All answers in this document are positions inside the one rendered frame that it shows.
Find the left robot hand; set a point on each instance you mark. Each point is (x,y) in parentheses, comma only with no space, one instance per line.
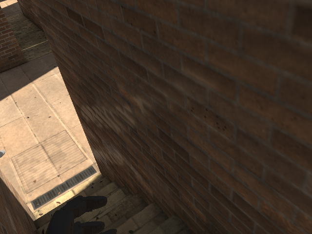
(62,221)

